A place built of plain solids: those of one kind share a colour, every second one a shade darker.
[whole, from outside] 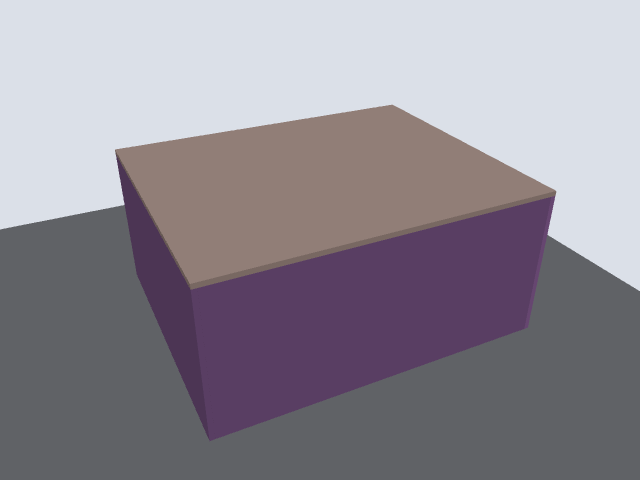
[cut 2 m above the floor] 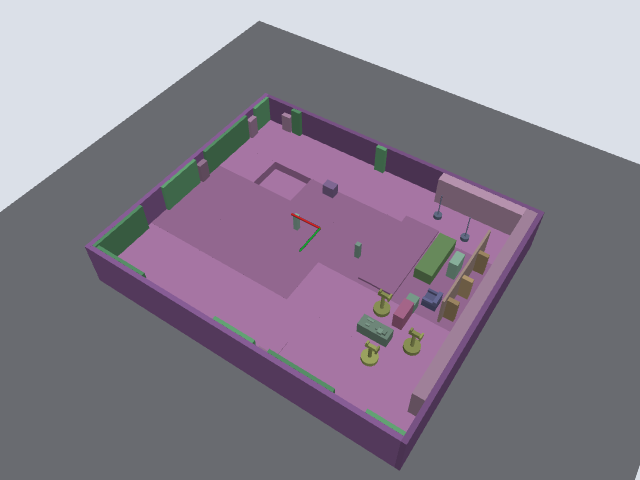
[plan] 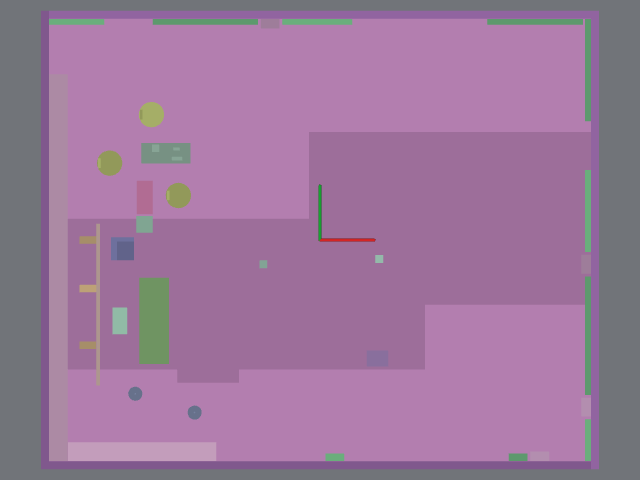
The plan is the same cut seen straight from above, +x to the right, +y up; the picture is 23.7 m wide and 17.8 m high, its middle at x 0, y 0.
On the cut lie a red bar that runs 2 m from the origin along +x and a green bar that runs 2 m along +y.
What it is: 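A television studio; one plain floor, a cyclorama, elevating floor sections, a set, what works the floor and what has gathered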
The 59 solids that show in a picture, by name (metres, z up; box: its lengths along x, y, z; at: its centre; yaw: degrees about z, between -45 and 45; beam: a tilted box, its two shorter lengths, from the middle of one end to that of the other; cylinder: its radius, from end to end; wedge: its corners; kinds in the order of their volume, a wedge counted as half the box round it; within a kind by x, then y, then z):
{
 "floor_1": {"box": [9.66, 3.22, 1.27], "at": [-5.23, 2.4, 0.58]},
 "floor_2": {"box": [2.3, 5.8, 0.14], "at": [-4.15, -2.4, 1.29]},
 "floor_3": {"box": [13.96, 2.42, 1.27], "at": [-3.08, -3.6, 0.58]},
 "floor_4": {"box": [0.42, 1.64, 0.04], "at": [-1.89, 7.0, 1.24]},
 "floor_5": {"box": [20.12, 3.41, 1.27], "at": [0.0, -6.5, 0.58]},
 "floor_6": {"box": [20.12, 3.2, 1.27], "at": [0.0, -0.8, 0.58]},
 "floor_7": {"box": [20.12, 4.21, 1.27], "at": [0.0, 6.11, 0.58]},
 "floor_8": {"box": [7.02, 3.22, 1.27], "at": [3.1, 2.4, 0.58]},
 "floor_9": {"box": [3.02, 2.42, 0.61], "at": [5.4, -3.6, 0.26]},
 "floor_10": {"box": [3.46, 3.22, 1.27], "at": [8.33, 2.4, 0.58]},
 "floor_11": {"box": [3.16, 2.42, 1.27], "at": [8.48, -3.6, 0.58]},
 "wall_1": {"box": [0.3, 17.0, 9.22], "at": [-10.2, 0.0, 4.56]},
 "wall_2": {"box": [20.1, 0.3, 9.22], "at": [0.0, -8.35, 4.56]},
 "wall_3": {"box": [20.1, 0.3, 9.22], "at": [0.0, 8.35, 4.56]},
 "wall_4": {"box": [0.3, 17.0, 9.22], "at": [10.2, 0.0, 4.56]},
 "roof_1": {"box": [20.7, 17.0, 0.3], "at": [0.0, 0.0, 9.32]},
 "cove_1": {"box": [0.7, 14.35, 5.4], "at": [-9.7, -1.02, 3.92]},
 "cove_2": {"box": [5.5, 0.7, 5.4], "at": [-6.6, -7.85, 3.92]},
 "drape_1": {"box": [2.05, 0.22, 6.0], "at": [-9.03, 8.09, 4.22]},
 "drape_2": {"box": [3.9, 0.22, 6.0], "at": [-4.25, 8.09, 4.22]},
 "drape_3": {"box": [2.6, 0.22, 6.0], "at": [-0.1, 8.09, 4.22]},
 "drape_4": {"box": [0.7, 0.28, 6.0], "at": [0.55, -8.06, 4.22]},
 "drape_5": {"box": [0.7, 0.28, 6.0], "at": [7.35, -8.06, 4.22]},
 "drape_6": {"box": [3.55, 0.22, 6.0], "at": [7.97, 8.09, 4.22]},
 "drape_7": {"box": [0.22, 1.55, 6.0], "at": [9.94, -7.42, 4.22]},
 "drape_8": {"box": [0.22, 4.4, 6.0], "at": [9.94, -3.55, 4.22]},
 "drape_9": {"box": [0.22, 3.05, 6.0], "at": [9.94, 1.07, 4.22]},
 "drape_10": {"box": [0.22, 3.8, 6.0], "at": [9.94, 6.3, 4.22]},
 "desk_1": {"box": [1.1, 3.2, 0.85], "at": [-6.15, -3.0, 1.65]},
 "flat_1": {"box": [0.14, 6.0, 3.55], "at": [-8.23, -2.4, 3.0]},
 "wallbox_1": {"box": [0.7, 0.36, 1.35], "at": [-1.85, 8.02, 1.9]},
 "wallbox_2": {"box": [0.7, 0.36, 1.3], "at": [8.15, -8.02, 1.87]},
 "wallbox_3": {"box": [0.36, 0.7, 1.45], "at": [9.87, -6.2, 1.95]},
 "wallbox_4": {"box": [0.36, 0.7, 1.4], "at": [9.87, -0.9, 1.92]},
 "table_1": {"box": [0.27, 0.28, 0.18], "at": [-6.09, 3.4, 2.08]},
 "table_2": {"box": [1.83, 0.76, 0.77], "at": [-5.71, 3.22, 1.6]},
 "case_1": {"box": [0.55, 1.0, 1.32], "at": [-7.42, -3.0, 1.88]},
 "case_2": {"box": [0.62, 0.62, 0.84], "at": [-6.51, 0.58, 1.64]},
 "rack_1": {"box": [0.6, 1.25, 1.13], "at": [-6.5, 1.57, 1.78]},
 "brace_1": {"box": [0.62, 0.28, 1.6], "at": [-8.61, -3.9, 2.02]},
 "brace_2": {"box": [0.62, 0.28, 1.6], "at": [-8.61, -1.8, 2.02]},
 "brace_3": {"box": [0.62, 0.28, 1.6], "at": [-8.61, 0.0, 2.02]},
 "pedestal_1": {"box": [0.71, 0.2, 0.24], "at": [-7.86, 2.85, 2.67]},
 "pedestal_2": {"cylinder": 0.47, "from": [-7.8, 2.85, 1.22], "to": [-7.8, 2.85, 1.5]},
 "pedestal_3": {"cylinder": 0.1, "from": [-7.8, 2.85, 1.5], "to": [-7.8, 2.85, 2.55]},
 "pedestal_4": {"box": [0.71, 0.2, 0.24], "at": [-6.3, 4.65, 2.46]},
 "pedestal_5": {"cylinder": 0.47, "from": [-6.25, 4.65, 1.22], "to": [-6.25, 4.65, 1.5]},
 "pedestal_6": {"box": [0.71, 0.2, 0.24], "at": [-5.3, 1.65, 2.72]},
 "pedestal_7": {"cylinder": 0.47, "from": [-5.25, 1.65, 1.22], "to": [-5.25, 1.65, 1.5]},
 "pedestal_8": {"cylinder": 0.1, "from": [-5.25, 1.65, 1.5], "to": [-5.25, 1.65, 2.6]},
 "armchair_1": {"box": [0.22, 0.85, 0.36], "at": [-7.64, -0.33, 1.84]},
 "armchair_2": {"box": [0.85, 0.16, 0.18], "at": [-7.33, -0.67, 1.75]},
 "armchair_3": {"box": [0.85, 0.85, 0.44], "at": [-7.33, -0.33, 1.44]},
 "armchair_4": {"box": [0.85, 0.16, 0.18], "at": [-7.33, 0.02, 1.75]},
 "weights_1": {"box": [0.8, 0.6, 0.79], "at": [2.13, -4.39, 1.61]},
 "post_1": {"box": [0.3, 0.3, 1.14], "at": [-2.1, -0.9, 1.79]},
 "post_2": {"box": [0.3, 0.3, 1.17], "at": [2.2, -0.7, 1.8]},
 "stand_1": {"cylinder": 0.26, "from": [-6.85, -5.7, 1.22], "to": [-6.85, -5.7, 1.48]},
 "stand_2": {"cylinder": 0.26, "from": [-4.65, -6.4, 1.22], "to": [-4.65, -6.4, 1.48]}
}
